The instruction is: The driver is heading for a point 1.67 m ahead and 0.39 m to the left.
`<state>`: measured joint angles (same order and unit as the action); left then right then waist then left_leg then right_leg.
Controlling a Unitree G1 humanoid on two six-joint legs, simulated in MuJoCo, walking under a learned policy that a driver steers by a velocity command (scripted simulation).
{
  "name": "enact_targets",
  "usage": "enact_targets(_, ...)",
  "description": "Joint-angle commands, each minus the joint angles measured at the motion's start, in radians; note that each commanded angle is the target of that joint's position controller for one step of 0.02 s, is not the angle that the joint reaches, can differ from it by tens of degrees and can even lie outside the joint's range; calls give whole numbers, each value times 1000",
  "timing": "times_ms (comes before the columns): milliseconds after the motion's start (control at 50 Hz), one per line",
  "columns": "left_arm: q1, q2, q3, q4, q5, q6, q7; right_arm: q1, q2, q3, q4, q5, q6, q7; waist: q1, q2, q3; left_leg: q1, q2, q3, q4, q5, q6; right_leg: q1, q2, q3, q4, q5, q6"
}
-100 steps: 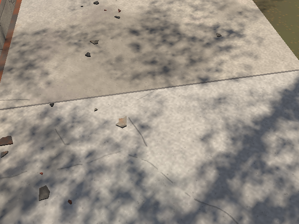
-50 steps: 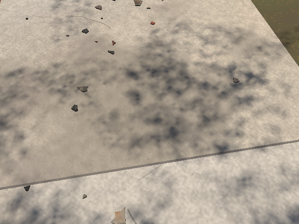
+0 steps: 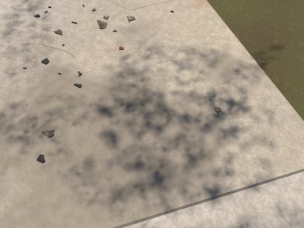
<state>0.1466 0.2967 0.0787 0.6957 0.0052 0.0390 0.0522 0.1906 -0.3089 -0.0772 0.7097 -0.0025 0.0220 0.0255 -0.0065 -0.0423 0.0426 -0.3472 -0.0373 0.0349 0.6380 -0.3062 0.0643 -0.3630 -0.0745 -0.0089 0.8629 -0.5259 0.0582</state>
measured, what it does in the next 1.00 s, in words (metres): steps on the spot, turning left: right foot, then left foot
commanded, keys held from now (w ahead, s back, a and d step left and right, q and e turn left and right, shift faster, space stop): q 0.72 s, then no key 0.28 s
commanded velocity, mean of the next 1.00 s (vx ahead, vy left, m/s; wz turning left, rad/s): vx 0.00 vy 0.00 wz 0.50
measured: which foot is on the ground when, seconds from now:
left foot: down 0.00-0.46, up 0.48-0.84, down 0.86-1.00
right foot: up 0.00-0.44, down 0.46-0.86, up 0.88-1.00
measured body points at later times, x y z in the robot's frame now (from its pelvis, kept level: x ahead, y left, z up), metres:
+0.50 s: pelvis +0.01 -0.03 +0.01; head +0.04 -0.03 +0.46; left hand +0.08 +0.29 -0.07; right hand +0.26 -0.25 -0.08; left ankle +0.00 +0.08 -0.71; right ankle +0.06 -0.14 -0.72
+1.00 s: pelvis -0.02 +0.01 +0.02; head +0.00 +0.05 +0.46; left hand -0.06 +0.33 -0.11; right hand +0.26 -0.12 -0.06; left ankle -0.06 +0.10 -0.72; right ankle +0.04 -0.14 -0.66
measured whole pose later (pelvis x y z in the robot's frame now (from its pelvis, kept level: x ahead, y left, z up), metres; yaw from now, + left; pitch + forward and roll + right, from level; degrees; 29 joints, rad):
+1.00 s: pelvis -0.02 +0.01 +0.02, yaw +31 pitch +1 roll -1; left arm 0.17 0.33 0.08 0.75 0.00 0.03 0.03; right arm 0.16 -0.26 -0.04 0.64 -0.01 0.02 0.00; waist 0.01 -0.05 0.05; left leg -0.26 -0.02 -0.01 0.49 -0.25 0.04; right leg -0.44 -0.06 0.00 1.00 -0.49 0.08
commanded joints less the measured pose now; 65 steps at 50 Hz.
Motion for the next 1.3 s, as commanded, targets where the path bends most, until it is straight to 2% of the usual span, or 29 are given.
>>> enact_targets(20,-62,101,24,-101,-1,-22,4,72,-189,-40,-73,-21,-43,-5,-39,161,-155,308,362,-490,-271,651,262,-308,58,107,384,-109,0)
enact_targets(40,-45,105,30,-77,0,-22,10,22,-177,-39,-79,-2,-43,-15,-18,102,-136,289,305,-427,-267,568,206,-314,44,108,352,-25,0)
enact_targets(80,-34,109,37,-67,3,-21,15,-24,-153,-26,-88,19,-29,-35,5,127,-127,236,248,-373,-274,551,165,-265,46,106,313,88,16)
enact_targets(220,-56,67,22,-68,-4,-36,1,-17,-164,-34,-105,14,-1,-64,-12,165,-128,230,200,-409,-289,336,162,-203,86,109,34,189,50)
enact_targets(360,-48,86,29,-68,-15,-68,-26,-51,-172,-43,-129,16,17,-51,-21,201,-118,173,185,-546,-260,304,162,-54,119,116,-186,156,22)
enact_targets(420,18,86,35,-48,-17,-83,-40,-87,-163,-42,-141,32,27,-52,24,196,-130,159,141,-567,-202,344,118,85,125,94,-429,288,-10)
enact_targets(440,43,108,43,-39,-11,-85,-39,-81,-144,-37,-145,36,29,-56,32,169,-138,104,101,-541,-161,253,75,183,73,115,-512,397,-33)
enact_targets(460,49,171,55,-50,5,-79,-33,-27,-94,-24,-144,25,28,-54,-2,-9,-169,-7,11,-421,18,-37,14,295,-124,288,-543,493,-108)
enact_targets(480,32,227,64,-50,38,-71,-35,-21,-116,-34,-167,32,19,-53,-28,-247,-108,-205,-137,-230,215,-339,-48,270,-288,514,-572,671,-283)
enact_targets(500,-1,175,52,-73,38,-74,-33,6,-195,-59,-147,12,11,-52,-23,-167,-104,-228,-53,-224,440,-333,-92,226,-345,520,-569,661,-346)
enact_targets(520,-45,122,35,-87,28,-73,-26,16,-217,-72,-124,20,15,-49,-35,-104,-91,-222,-32,-213,519,-261,-109,199,-284,414,-556,614,-312)
enact_targets(560,-83,91,23,-94,1,-67,-16,36,-169,-66,-96,20,36,-53,-31,-76,-60,-257,-19,-186,600,-147,-146,206,-187,271,-542,545,-252)
enact_targets(620,-30,105,22,-84,10,-51,-4,-24,-109,-45,-130,34,38,-44,15,-108,-53,-279,6,-109,512,-89,-174,255,-151,164,-548,597,-263)
enact_targets(700,3,154,40,-74,8,-36,-6,-74,-79,-25,-168,25,33,-30,52,-128,-98,-211,64,-64,309,-116,-179,324,-199,123,-530,660,-286)
enact_targets(800,-9,186,46,-58,-23,-33,-31,-23,-83,-24,-163,20,36,-17,28,-141,-114,-7,39,0,26,-67,-124,266,-217,92,-478,707,-273)
enact_targets(840,-9,157,33,-40,-41,-36,-34,54,-87,-29,-130,15,34,-17,-18,-103,-117,172,12,13,-237,143,-66,190,-183,49,-389,638,-204)
enact_targets(860,50,107,16,-18,-23,-43,-39,76,-129,-38,-130,13,32,-24,-9,19,-150,334,87,-106,-287,345,-34,78,-127,-20,-274,472,-117)
enact_targets(880,65,24,-19,-52,44,-51,-53,69,-229,-50,-160,3,30,-42,34,350,-183,469,369,-426,-244,776,87,-158,-10,-107,-8,-81,-3)
enact_targets(900,-25,90,4,-64,16,-46,-36,71,-176,-32,-161,-32,9,-32,-45,280,-198,306,434,-466,-265,695,250,-175,13,15,135,-164,16)
enact_targets(920,-43,135,18,-57,-11,-36,-28,37,-150,-23,-152,-35,-9,-24,-34,208,-144,258,370,-392,-288,582,239,-173,1,37,206,-118,15)
enact_targets(960,-10,129,24,-19,-8,-19,-16,-40,-117,-11,-137,-12,-24,-26,-5,179,-99,232,282,-301,-301,444,158,-182,-6,55,207,3,16)
enact_targets(1000,28,114,23,-2,-4,-14,-14,-73,-86,5,-126,-8,-28,-33,21,181,-95,186,247,-249,-307,507,151,-116,7,51,213,105,32)
enact_targets(1060,33,76,8,10,-10,-15,-18,-85,-56,15,-107,-11,-30,-38,17,179,-103,208,222,-216,-305,459,145,-62,0,46,53,152,40)
enact_targets(1140,3,74,-3,7,-8,-17,-19,-70,-78,11,-71,-13,-22,-34,-14,178,-85,200,239,-268,-299,361,166,29,11,31,-156,109,32)
enact_targets(1200,59,63,-9,38,-3,-27,-23,-95,-53,23,-42,1,-22,-31,30,148,-68,144,212,-275,-286,262,129,165,24,17,-423,307,5)
enact_targets(1220,69,79,-11,44,11,-32,-24,-66,-41,27,-24,1,-28,-30,32,111,-74,109,187,-265,-285,217,86,245,5,48,-481,454,-11)
enact_targets(1240,78,121,-7,39,17,-35,-22,-40,-32,30,-11,-15,-36,-27,12,51,-86,81,142,-232,-256,151,39,300,-57,110,-474,616,-34)
enact_targets(1260,59,177,10,60,2,-37,-24,-2,-40,22,-8,-17,-40,-24,-43,-66,-79,102,76,-161,-274,98,4,238,-49,86,-412,530,-75)
enact_targets(1300,50,88,-9,63,4,-47,-34,-78,-56,19,1,-15,-31,-31,10,-28,-78,166,42,-121,-222,2,-21,157,-16,72,-453,284,-81)
Keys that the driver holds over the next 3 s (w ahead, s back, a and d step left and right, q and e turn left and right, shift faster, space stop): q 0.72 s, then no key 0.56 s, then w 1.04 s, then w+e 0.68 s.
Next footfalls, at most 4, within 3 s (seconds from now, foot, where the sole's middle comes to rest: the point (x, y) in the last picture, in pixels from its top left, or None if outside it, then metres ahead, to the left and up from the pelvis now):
0.46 right None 0.10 -0.13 -0.76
0.86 left None -0.03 0.12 -0.76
1.22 right None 0.09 -0.09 -0.76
1.96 right None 0.41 0.11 -0.76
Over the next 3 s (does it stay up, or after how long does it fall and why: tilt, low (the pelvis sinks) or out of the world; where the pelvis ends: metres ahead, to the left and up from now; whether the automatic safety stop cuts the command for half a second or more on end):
stays up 0.67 0.36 0.00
